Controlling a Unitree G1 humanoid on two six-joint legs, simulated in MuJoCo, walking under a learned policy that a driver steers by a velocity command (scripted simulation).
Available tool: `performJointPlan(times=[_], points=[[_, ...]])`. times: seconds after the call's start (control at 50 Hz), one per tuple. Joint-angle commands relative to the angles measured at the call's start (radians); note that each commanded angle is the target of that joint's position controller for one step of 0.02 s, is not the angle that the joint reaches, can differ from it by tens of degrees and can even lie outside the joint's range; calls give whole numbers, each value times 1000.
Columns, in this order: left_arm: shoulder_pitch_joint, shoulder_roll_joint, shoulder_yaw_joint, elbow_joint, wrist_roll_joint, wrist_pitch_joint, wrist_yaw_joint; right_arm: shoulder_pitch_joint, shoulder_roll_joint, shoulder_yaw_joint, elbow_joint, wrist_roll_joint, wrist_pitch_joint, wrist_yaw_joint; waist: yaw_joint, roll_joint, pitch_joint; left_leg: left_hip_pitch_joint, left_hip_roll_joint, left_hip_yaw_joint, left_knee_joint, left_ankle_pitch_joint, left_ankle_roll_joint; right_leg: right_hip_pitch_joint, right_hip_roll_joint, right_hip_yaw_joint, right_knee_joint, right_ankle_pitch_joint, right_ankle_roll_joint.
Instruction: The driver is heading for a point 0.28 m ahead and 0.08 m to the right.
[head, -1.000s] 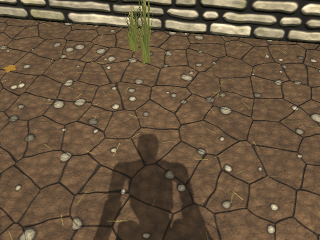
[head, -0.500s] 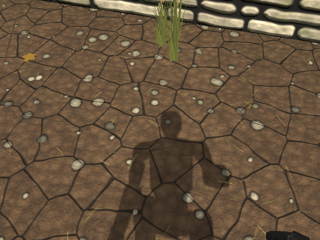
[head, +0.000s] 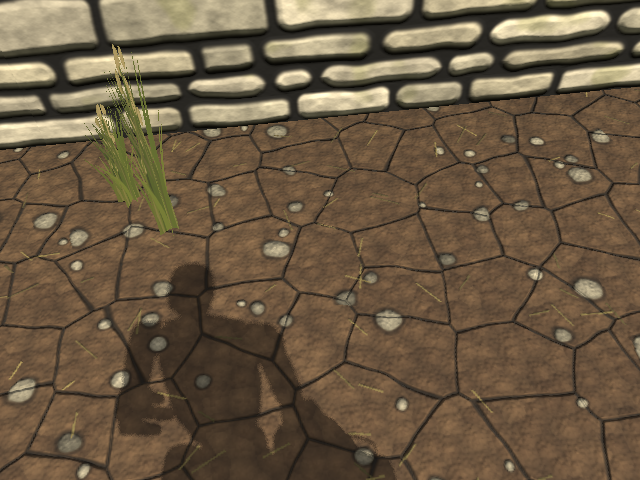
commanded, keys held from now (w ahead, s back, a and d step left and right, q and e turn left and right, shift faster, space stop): w+e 0.08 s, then no key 0.92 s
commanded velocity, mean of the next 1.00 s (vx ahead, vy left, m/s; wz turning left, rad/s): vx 0.16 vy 0.00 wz -0.17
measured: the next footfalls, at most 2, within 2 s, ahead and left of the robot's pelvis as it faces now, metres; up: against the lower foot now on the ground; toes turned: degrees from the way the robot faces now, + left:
right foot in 0.12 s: +0.25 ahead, -0.12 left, +0.00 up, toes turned -9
left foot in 0.58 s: +0.38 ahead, +0.09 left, +0.00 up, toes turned -8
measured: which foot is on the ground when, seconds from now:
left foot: down 0.00-0.12, up 0.14-0.56, down 0.58-1.00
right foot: up 0.00-0.10, down 0.12-1.00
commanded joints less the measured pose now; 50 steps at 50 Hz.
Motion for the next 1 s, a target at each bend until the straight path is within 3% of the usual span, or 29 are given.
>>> performJointPlan(times=[0.02,0.06,0.08,0.1,0.12,0.14,0.16,0.18,0.2,0.22,0.24,0.26,0.32,0.4,0.48,0.54,0.56,0.58,0.6,0.62,0.64,0.66,0.72,0.82,1.0], points=[[-140,32,-3,-123,-3,-14,-27,27,-176,-38,-41,14,14,-7,-8,43,111,26,331,-65,-19,495,135,-70,15,-56,-69,-73,-24],[-107,67,12,-143,-6,-11,-35,-1,-204,-46,-58,18,28,-10,35,87,54,50,332,-32,104,840,112,53,79,-119,-78,-169,-59],[-36,97,28,-137,-8,-8,-36,-18,-219,-50,-68,19,36,-13,82,111,1,47,327,-20,223,1007,101,159,122,-145,-71,-217,-82],[100,144,53,-109,-6,-9,-33,-37,-221,-49,-75,21,44,-15,161,110,-68,-5,300,-11,418,1081,78,348,170,-151,-129,-184,-112],[248,214,87,-74,2,-7,-13,-44,-209,-41,-89,21,40,-15,236,59,-149,-186,251,-12,680,893,26,630,149,-58,-206,-48,-153],[267,332,102,-68,20,-7,9,52,-55,4,-135,-22,17,1,128,-233,-249,-629,75,-43,1086,-134,-43,1011,-158,411,-183,246,-304],[287,293,83,-103,34,-16,6,56,-103,8,-136,14,-22,16,149,-158,-482,-713,-15,-298,1282,-361,-53,1106,-314,765,-324,309,-439],[252,221,60,-94,40,-20,1,-41,-160,-13,-144,56,-33,23,171,-53,-389,-758,52,-354,1270,-275,-33,1027,-268,572,-333,445,-371],[184,176,49,-93,20,-25,1,-75,-144,-7,-152,55,-34,17,137,-11,-253,-771,103,-336,1177,-195,-21,879,-216,404,-323,463,-311],[110,145,39,-104,10,-27,2,-99,-139,-11,-139,33,-26,7,105,43,-169,-737,138,-323,1100,-152,-24,731,-169,313,-350,442,-265],[63,122,30,-113,16,-28,5,-96,-151,-21,-136,23,-10,1,72,35,-133,-668,157,-325,1055,-125,-24,616,-140,253,-388,440,-247],[46,128,28,-114,29,-29,5,-74,-145,-24,-131,20,9,-2,47,26,-121,-600,158,-324,1025,-98,-25,538,-126,218,-418,457,-238],[43,147,30,-90,35,-45,10,-48,-100,-19,-128,5,41,-13,14,5,-116,-561,144,-309,873,-15,-50,475,-92,124,-443,580,-234],[35,146,23,-63,30,-25,31,-133,-81,-10,-144,2,51,-12,36,-49,-129,-541,130,-295,616,158,-65,504,-45,40,-435,526,-184],[57,142,14,-22,36,-10,35,-207,-95,-11,-152,9,55,-6,71,-68,-115,-491,109,-293,457,213,-62,530,-59,61,-425,382,-168],[41,127,4,0,28,-3,36,-210,-103,-15,-150,1,50,1,54,-74,-91,-435,92,-287,336,185,-30,532,-70,101,-364,266,-148],[40,116,-2,8,20,-1,37,-185,-104,-15,-140,-7,44,4,30,-57,-91,-361,86,-283,228,300,-10,516,-45,99,-329,189,-114],[80,98,-8,15,27,-5,39,-170,-144,-23,-132,-17,39,1,43,-5,-111,-266,136,-338,195,550,12,493,4,91,-289,71,-65],[174,93,-7,29,46,-11,37,-180,-202,-33,-135,-19,40,-4,113,92,-142,-158,211,-395,253,740,57,429,76,61,-253,-128,-24],[217,69,-11,53,43,-8,43,-196,-155,-24,-123,-15,49,-5,130,172,-162,-141,243,-427,264,678,123,398,111,30,-254,-299,10],[166,78,-13,50,38,2,47,-218,-110,-16,-121,-3,57,0,109,168,-138,-197,228,-433,240,536,125,420,112,21,-271,-331,24],[124,94,-10,47,31,16,52,-241,-94,-13,-122,-1,62,4,98,144,-110,-243,197,-412,228,428,99,431,108,22,-284,-314,24],[100,111,-4,61,29,46,57,-237,-109,-15,-102,0,53,11,80,103,-78,-266,142,-356,248,387,56,447,92,40,-295,-236,7],[106,100,-2,101,25,40,57,-231,-100,-14,-61,5,56,1,68,58,-92,-216,125,-333,288,480,63,465,82,42,-288,-126,13],[133,82,-7,169,25,41,63,-264,-89,-13,-16,7,81,-8,69,23,-42,-223,100,-316,278,382,56,454,79,35,-309,-175,22]])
